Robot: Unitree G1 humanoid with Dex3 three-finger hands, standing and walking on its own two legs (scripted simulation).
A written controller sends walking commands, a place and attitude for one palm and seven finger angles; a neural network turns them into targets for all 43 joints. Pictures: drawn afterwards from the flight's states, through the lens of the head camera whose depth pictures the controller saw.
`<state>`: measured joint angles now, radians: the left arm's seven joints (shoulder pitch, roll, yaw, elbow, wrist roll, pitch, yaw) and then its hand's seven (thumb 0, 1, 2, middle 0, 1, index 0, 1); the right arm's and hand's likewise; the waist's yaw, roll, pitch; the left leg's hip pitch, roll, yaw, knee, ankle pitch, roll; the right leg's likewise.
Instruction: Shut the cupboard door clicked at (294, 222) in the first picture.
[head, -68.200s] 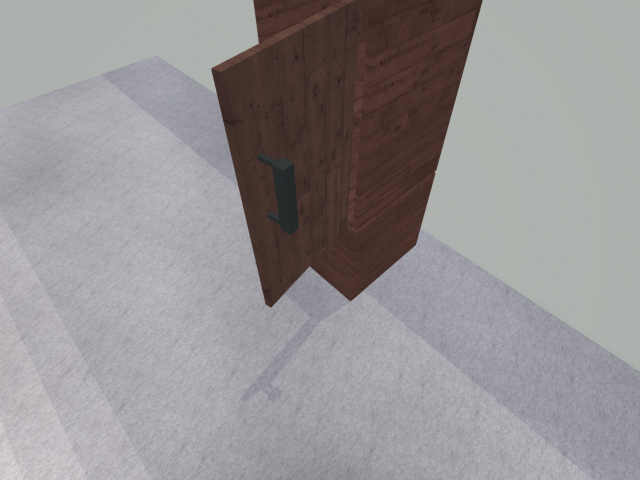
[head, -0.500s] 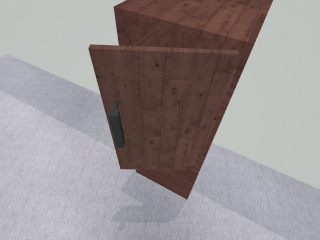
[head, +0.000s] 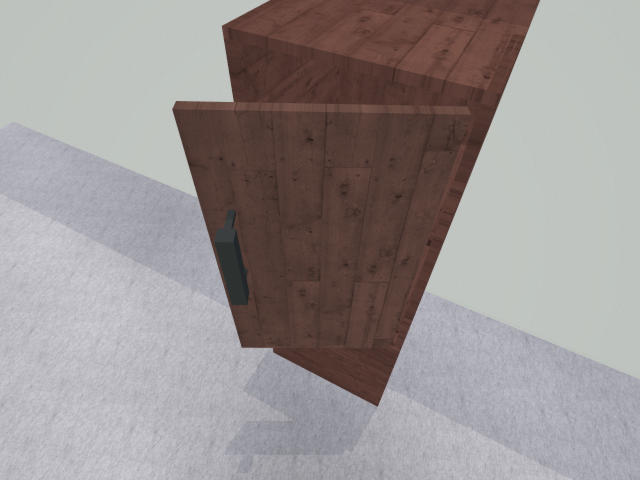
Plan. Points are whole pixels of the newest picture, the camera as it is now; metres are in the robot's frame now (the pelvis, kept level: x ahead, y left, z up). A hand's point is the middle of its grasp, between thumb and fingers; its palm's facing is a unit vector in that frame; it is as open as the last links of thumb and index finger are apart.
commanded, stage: look again from close up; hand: left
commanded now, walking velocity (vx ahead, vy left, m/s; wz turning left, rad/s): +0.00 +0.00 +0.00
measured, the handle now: (235, 258) +0.42 +0.16 +0.01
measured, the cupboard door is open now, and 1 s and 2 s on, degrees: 28 28 28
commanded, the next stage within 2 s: raise the hand and make a fist in 0.44 s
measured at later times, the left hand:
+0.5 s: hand out of the picture -0.02 +0.12 -0.18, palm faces +0.05 -0.99 -0.15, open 7.3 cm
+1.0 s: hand out of the picture +0.13 +0.12 -0.07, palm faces +0.13 -0.99 -0.01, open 6.0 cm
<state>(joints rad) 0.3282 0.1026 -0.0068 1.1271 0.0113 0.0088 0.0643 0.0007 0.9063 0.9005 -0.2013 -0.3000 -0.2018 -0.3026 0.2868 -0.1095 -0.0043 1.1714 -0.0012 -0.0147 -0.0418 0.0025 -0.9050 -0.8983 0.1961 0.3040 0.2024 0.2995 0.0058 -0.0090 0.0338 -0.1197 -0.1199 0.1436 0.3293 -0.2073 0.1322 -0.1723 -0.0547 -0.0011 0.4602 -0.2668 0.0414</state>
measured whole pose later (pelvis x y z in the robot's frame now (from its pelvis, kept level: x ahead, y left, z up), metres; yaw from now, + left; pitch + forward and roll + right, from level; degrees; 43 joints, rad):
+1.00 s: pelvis -0.03 -0.07 -0.09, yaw +6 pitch +11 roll +0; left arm 0.50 0.20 0.05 0.07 -0.20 -0.48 -0.19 0.01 0.90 0.90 -0.46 -0.57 -0.46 -0.58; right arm 0.16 -0.28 -0.06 0.45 0.02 -0.22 0.01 0.01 -0.91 -0.90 0.19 0.30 0.20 0.30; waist 0.02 -0.04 -0.16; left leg -0.84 -0.04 0.04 1.16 -0.52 0.06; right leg -0.84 0.03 -0.11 1.15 -0.52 -0.09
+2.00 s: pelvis +0.00 -0.03 -0.06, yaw +6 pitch +11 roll -3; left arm 0.39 0.27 0.13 -0.10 -0.27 -0.31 -0.23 0.02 0.90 0.90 -1.28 -1.48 -1.28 -1.48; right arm 0.26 -0.23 0.06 0.47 0.03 -0.17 -0.03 0.01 -0.90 -0.90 0.20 0.30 0.21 0.30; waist 0.02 0.04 -0.13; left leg -0.70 -0.05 0.02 1.00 -0.49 0.09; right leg -0.66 0.03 -0.11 0.93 -0.46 -0.03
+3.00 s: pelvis +0.00 -0.06 -0.05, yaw +6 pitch +10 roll -1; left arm 0.19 0.26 0.14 0.07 -0.26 -0.28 -0.21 0.02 0.90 0.90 -1.30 -1.50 -1.30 -1.50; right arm 0.27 -0.26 0.04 0.53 0.04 -0.17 -0.04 0.01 -0.90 -0.90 0.20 0.30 0.21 0.30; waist -0.02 0.03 -0.12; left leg -0.65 -0.04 0.03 0.93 -0.46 0.06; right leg -0.63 0.04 -0.10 0.89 -0.44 -0.07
